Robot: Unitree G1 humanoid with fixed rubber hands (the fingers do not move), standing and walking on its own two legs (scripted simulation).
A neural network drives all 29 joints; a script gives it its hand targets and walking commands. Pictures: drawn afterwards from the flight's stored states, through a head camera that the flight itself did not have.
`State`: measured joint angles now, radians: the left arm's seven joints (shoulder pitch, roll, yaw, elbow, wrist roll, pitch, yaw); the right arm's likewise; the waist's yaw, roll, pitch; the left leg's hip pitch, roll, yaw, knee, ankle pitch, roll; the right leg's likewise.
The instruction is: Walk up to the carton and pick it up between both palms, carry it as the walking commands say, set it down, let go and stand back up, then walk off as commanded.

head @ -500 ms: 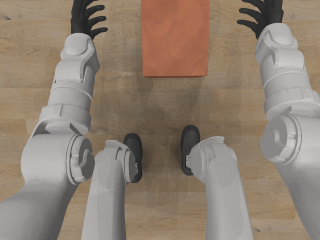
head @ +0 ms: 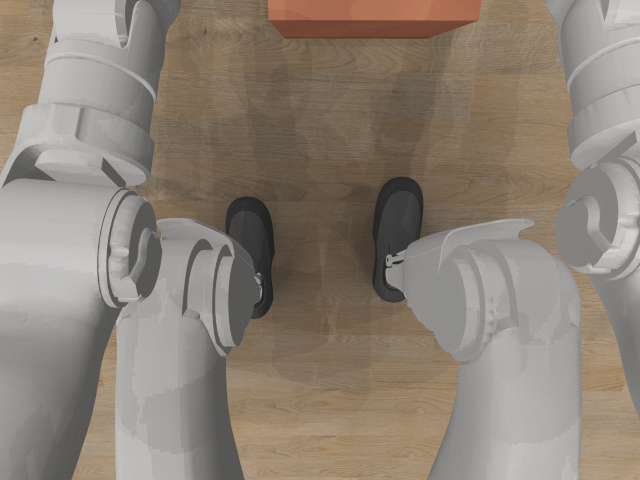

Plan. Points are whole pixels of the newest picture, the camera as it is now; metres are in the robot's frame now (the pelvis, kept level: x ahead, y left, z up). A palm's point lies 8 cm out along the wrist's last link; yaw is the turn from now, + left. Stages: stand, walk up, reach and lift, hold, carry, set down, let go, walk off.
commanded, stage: reach and lift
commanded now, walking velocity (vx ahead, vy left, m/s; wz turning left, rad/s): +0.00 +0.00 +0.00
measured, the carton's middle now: out of the picture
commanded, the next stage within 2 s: none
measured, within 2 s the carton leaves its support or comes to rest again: leaves its support in 1.80 s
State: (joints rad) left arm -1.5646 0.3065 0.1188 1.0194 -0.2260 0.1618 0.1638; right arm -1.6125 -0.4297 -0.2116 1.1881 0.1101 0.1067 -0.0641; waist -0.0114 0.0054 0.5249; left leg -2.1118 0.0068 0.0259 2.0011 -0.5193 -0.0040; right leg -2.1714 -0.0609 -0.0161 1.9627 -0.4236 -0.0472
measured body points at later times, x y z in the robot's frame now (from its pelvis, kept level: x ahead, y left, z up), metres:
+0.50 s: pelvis +0.01 +0.00 -0.04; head +0.40 -0.02 +0.16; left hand +0.57 +0.14 -0.26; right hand +0.58 -0.21 -0.25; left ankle +0.13 +0.12 -0.39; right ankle +0.15 -0.11 -0.39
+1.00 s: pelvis +0.01 +0.00 -0.04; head +0.40 -0.02 +0.16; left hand +0.57 +0.09 -0.26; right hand +0.58 -0.20 -0.25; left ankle +0.13 +0.12 -0.39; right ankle +0.15 -0.11 -0.39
